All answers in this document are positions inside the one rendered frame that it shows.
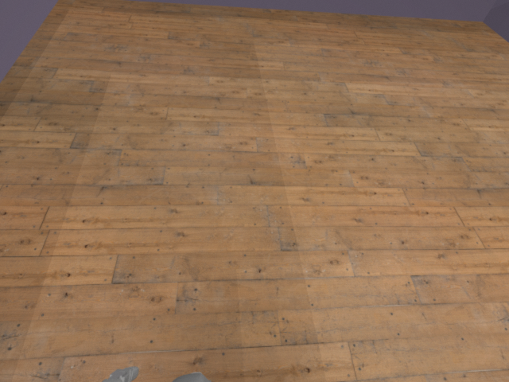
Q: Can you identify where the left robot hand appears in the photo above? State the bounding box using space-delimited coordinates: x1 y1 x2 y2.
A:
102 366 139 382

